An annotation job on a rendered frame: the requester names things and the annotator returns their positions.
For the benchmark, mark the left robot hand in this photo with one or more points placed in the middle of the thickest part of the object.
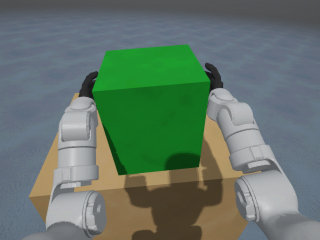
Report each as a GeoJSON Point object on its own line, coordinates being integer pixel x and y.
{"type": "Point", "coordinates": [87, 86]}

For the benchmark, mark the carton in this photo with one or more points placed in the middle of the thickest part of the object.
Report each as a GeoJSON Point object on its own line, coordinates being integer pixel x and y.
{"type": "Point", "coordinates": [152, 104]}

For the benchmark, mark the right robot forearm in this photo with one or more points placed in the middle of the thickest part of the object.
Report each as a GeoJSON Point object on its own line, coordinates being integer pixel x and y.
{"type": "Point", "coordinates": [248, 151]}

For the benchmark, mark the pedestal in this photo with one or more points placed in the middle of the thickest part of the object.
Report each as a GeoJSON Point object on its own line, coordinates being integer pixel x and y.
{"type": "Point", "coordinates": [196, 203]}

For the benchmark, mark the robot left upper arm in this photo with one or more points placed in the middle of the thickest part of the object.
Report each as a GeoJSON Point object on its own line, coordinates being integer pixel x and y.
{"type": "Point", "coordinates": [77, 215]}

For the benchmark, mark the right robot hand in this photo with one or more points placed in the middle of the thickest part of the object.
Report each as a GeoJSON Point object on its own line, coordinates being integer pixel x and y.
{"type": "Point", "coordinates": [214, 77]}

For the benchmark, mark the left robot forearm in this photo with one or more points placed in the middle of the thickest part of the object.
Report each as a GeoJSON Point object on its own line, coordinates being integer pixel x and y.
{"type": "Point", "coordinates": [77, 143]}

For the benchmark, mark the robot right upper arm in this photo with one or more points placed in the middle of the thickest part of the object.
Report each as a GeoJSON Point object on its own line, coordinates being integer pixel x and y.
{"type": "Point", "coordinates": [267, 199]}

